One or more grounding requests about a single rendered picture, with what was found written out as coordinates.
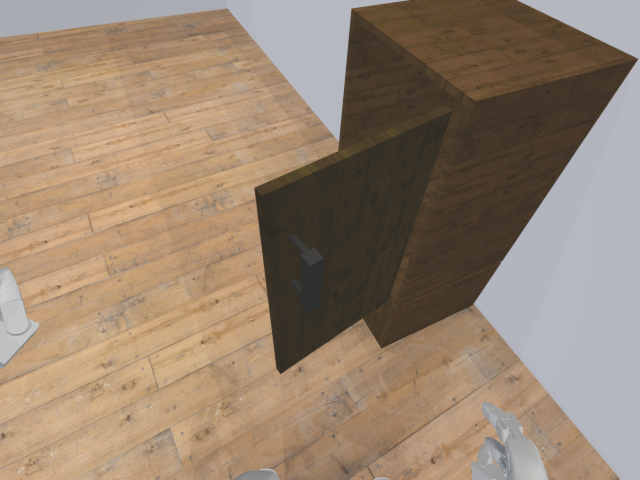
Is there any handle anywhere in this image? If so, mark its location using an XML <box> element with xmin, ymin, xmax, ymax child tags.
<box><xmin>289</xmin><ymin>234</ymin><xmax>324</xmax><ymax>314</ymax></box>

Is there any robot right hand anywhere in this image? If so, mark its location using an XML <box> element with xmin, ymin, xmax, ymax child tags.
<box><xmin>471</xmin><ymin>402</ymin><xmax>548</xmax><ymax>480</ymax></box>

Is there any robot left hand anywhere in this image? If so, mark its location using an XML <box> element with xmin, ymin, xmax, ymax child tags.
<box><xmin>0</xmin><ymin>267</ymin><xmax>39</xmax><ymax>369</ymax></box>

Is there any cupboard door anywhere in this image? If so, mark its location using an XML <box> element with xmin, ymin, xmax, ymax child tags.
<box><xmin>254</xmin><ymin>105</ymin><xmax>453</xmax><ymax>374</ymax></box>

